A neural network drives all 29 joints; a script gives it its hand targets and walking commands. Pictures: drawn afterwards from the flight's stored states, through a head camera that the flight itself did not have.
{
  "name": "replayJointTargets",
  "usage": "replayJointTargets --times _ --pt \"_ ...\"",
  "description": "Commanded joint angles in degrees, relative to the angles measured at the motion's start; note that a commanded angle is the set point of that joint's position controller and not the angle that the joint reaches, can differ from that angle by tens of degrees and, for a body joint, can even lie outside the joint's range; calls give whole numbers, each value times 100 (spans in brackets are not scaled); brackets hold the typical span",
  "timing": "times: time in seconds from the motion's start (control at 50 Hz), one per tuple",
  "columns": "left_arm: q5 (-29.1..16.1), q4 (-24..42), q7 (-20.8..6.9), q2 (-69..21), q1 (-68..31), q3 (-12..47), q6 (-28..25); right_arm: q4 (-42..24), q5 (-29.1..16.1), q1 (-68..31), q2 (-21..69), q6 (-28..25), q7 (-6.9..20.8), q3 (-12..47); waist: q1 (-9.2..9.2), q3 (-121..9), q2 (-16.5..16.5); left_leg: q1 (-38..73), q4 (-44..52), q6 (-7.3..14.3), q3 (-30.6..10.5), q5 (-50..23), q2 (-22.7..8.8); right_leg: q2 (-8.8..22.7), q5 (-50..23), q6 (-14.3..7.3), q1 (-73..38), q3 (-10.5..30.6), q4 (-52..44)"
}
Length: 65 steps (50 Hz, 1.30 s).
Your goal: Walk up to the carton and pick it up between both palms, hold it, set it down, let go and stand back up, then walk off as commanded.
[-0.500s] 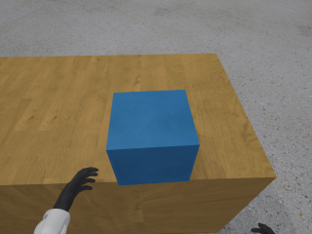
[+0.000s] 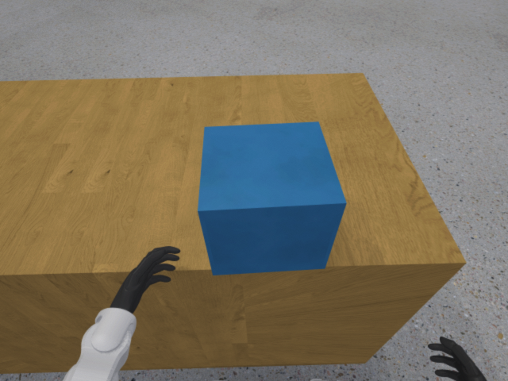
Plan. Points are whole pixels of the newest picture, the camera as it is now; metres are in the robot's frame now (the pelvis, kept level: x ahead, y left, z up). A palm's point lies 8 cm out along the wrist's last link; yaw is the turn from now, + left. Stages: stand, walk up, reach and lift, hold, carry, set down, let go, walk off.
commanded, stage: walk off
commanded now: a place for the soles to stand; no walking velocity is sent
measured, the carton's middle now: (265, 198) +0.41 +0.00 +0.06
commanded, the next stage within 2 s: none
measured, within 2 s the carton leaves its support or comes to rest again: neither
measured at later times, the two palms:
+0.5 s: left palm (118, 351) +0.18 +0.22 -0.02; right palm out of the picture -0.11 -0.30 -0.09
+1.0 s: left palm out of the picture -0.04 +0.31 -0.13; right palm out of the picture -0.11 -0.28 -0.02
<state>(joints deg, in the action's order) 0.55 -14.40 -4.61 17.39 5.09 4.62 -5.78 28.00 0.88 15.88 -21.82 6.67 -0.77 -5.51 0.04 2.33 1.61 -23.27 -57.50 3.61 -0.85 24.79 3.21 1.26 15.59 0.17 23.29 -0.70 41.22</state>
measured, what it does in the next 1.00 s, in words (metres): walks backwards: left foot, then right foot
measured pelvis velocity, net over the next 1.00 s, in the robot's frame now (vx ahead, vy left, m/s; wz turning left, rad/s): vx -0.12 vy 0.03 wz -0.12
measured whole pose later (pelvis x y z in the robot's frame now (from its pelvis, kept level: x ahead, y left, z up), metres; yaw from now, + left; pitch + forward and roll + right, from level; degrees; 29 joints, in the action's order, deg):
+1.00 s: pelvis -0.12 +0.03 +0.03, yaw -7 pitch +2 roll -4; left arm 2.4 -50.6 -1.5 22.3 13.9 -4.1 2.6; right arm 42.8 1.4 17.5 -18.0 1.5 -4.0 -1.5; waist -1.0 7.4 -6.3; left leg -15.9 -30.6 2.2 -5.5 16.9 -0.3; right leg -2.2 22.7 0.1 20.7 -1.1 41.3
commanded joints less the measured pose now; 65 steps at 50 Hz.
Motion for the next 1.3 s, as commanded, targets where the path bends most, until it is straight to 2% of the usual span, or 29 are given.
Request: replayJointTargets --times 0.0,0.04,0.06,0.08,0.1,0.14,0.2,0.24,0.3,0.32,0.36,0.44,0.5,0.6,0.62,0.64,0.66,0.68,0.7,0.78,0.94,0.98,1.04,1.08,1.1,1.12,1.14,1.2,1.28 --pt "307 -1242 572 1654 -298 -1094 1119 -548 64 763 -760 -67 -51 -232 -348 751 -1616 335 1156 110 45 53 -120 914 1956 -774 1266 1218 -1668" --pt "377 -1437 561 1472 -152 -1150 1163 -450 128 734 -852 -93 -33 -236 -350 812 -430 538 2720 448 -319 35 -471 349 1916 -422 1350 518 151" --pt "396 -1635 571 1227 258 -1135 1128 -492 154 477 -1177 -147 -43 -334 -203 463 776 287 3411 770 -1676 -1684 -1592 -469 2023 -29 1300 -380 2114" --pt "434 -1495 648 1147 146 -1176 1089 -666 155 -62 -1565 -268 -50 -499 -90 467 755 -438 3858 1031 -3019 -1727 -2287 -568 1809 134 1032 220 2992" --pt "413 -1633 695 1252 220 -1181 1037 -589 108 -283 -1593 -360 -75 -436 50 565 426 -845 3890 882 -3197 -1917 -2165 -463 1575 144 723 698 3165" --pt "360 -2112 638 1420 510 -1314 986 -377 124 -577 -1368 -369 -130 -377 121 191 -281 -341 3423 780 -2306 -2023 -1809 -579 1336 232 704 852 3325" --pt "370 -2318 453 1366 650 -1292 1064 -176 211 -675 -1337 -279 -101 -409 144 349 166 -433 3570 602 -1561 -1096 -1675 -518 1314 219 412 506 2681" --pt "287 -2412 476 1228 489 -1219 1043 16 233 -295 -1184 -337 -105 -261 26 310 -106 -292 3304 623 -1858 -1776 -1741 -331 1128 225 132 520 1617" --pt "264 -2425 439 1202 602 -1241 969 50 301 -185 -1069 -368 -129 -290 115 232 -115 -861 3237 562 -1623 -858 -1695 -189 1213 17 -912 447 272" --pt "235 -2452 438 1226 728 -1246 967 6 270 75 -949 -365 -130 -323 189 -160 -707 -1347 2809 479 -1433 -186 -1630 0 989 -191 -1978 671 -741" --pt "243 -2124 544 1493 599 -1224 961 -1 178 361 -594 -405 -85 -305 106 -329 -1928 -1495 128 11 -217 361 -428 1180 416 -605 -2211 2567 -2055" --pt "184 -1904 595 1347 -381 -1047 928 354 213 215 -682 -346 -70 -252 -144 144 -805 -570 -653 -120 -324 -283 -251 1143 -1490 -1022 -862 2107 -1870" --pt "272 -1934 589 1324 -464 -1085 893 575 225 809 -664 -303 -146 -148 -387 478 -1619 -253 -809 -304 -263 -252 -93 962 49 -887 -180 1975 -2191" --pt "193 -2157 568 1483 153 -1008 802 816 84 1148 -792 -517 -238 -26 -613 211 -971 381 2033 -144 -501 325 -372 1101 -945 -868 -639 1894 -1186" --pt "214 -2277 547 1332 403 -1007 866 1025 25 1063 -829 -593 -279 -48 -543 227 -602 875 2788 -203 -358 -778 -253 619 -1046 -670 -372 1414 -753" --pt "187 -2277 515 1334 295 -1042 833 917 49 1220 -994 -671 -290 -109 -643 -166 321 1849 3488 182 -1137 -2388 -712 29 -847 -419 230 831 614" --pt "150 -2288 499 1121 580 -1049 717 1077 28 1169 -1385 -752 -304 -146 -358 -33 780 2540 3117 696 -2099 -5370 -1681 -644 1237 -192 1337 -136 1748" --pt "185 -2215 600 991 379 -1057 757 1076 -54 1176 -1597 -764 -265 -117 -414 74 485 1660 3453 1230 -3031 -4532 -2311 -459 2011 -166 1136 308 1863" --pt "232 -2346 563 1159 385 -1139 716 941 33 1017 -1489 -817 -317 -187 -335 89 537 1209 3630 978 -3294 -3646 -2189 -464 1978 -142 831 772 2054" --pt "270 -3019 414 1159 1080 -1110 710 1246 60 475 -1231 -794 -396 -142 -138 -861 925 2253 3403 440 -1961 -3746 -1529 -460 1141 -57 627 434 1534" --pt "155 -3033 333 1059 609 -984 631 1082 25 717 -1177 -603 -430 -66 -358 -410 870 2142 3526 343 -1753 -4202 -1469 -448 572 -7 429 -303 -147" --pt "188 -3183 405 1051 878 -1077 584 1016 71 382 -1281 -535 -384 -137 -261 -720 1327 2271 3254 521 -1538 -4489 -1579 -281 605 2 165 -166 -415" --pt "144 -3074 466 1160 501 -1111 527 1020 64 401 -1343 -431 -315 -184 -278 -538 892 1747 3054 377 -1391 -4176 -1401 -95 175 -36 -488 -120 -1393" --pt "143 -3023 494 1345 756 -1163 471 900 59 216 -1192 -423 -291 -199 -175 -877 -85 1003 2084 60 -714 -2972 -862 523 -1161 -26 -1702 725 -2181" --pt "82 -2790 545 1766 563 -1225 528 950 -37 79 -1141 -435 -266 -150 -163 -1078 -930 432 1294 -170 -395 -2015 -532 1250 -1853 -167 -2220 1547 -2093" --pt "115 -2817 607 1629 469 -1202 553 1283 -46 157 -1031 -389 -250 -154 -226 -1073 -1149 348 645 -233 41 -6 -225 1681 -2285 -465 -2090 2011 -2116" --pt "26 -2614 522 1705 77 -1055 578 1063 -11 89 -912 -325 -247 -85 -236 -576 -1131 400 -123 -276 -12 283 -25 1903 -1483 -998 -1203 2400 -2478" --pt "39 -2369 549 1547 -363 -996 787 926 58 271 -798 -300 -118 -141 -468 379 -1300 382 -282 -215 -285 216 -227 1569 884 -1145 71 1912 -2833" --pt "169 -2434 603 1393 329 -947 862 963 116 470 -764 -439 -52 -50 -307 152 -1191 210 1707 -135 -252 335 -393 1278 -460 -956 -941 1452 -1712"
